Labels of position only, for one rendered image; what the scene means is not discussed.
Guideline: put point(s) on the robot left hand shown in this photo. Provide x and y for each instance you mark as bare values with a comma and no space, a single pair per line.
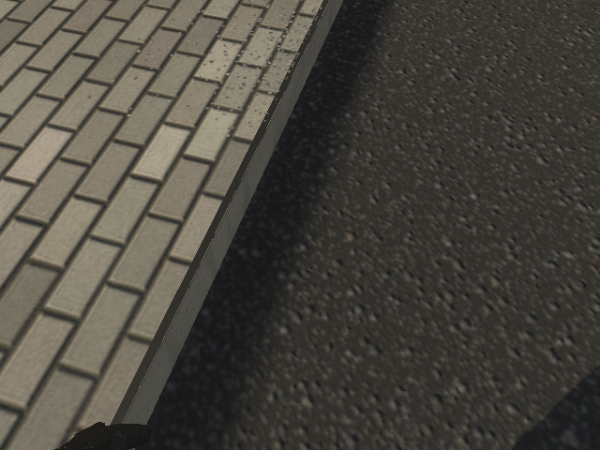
112,437

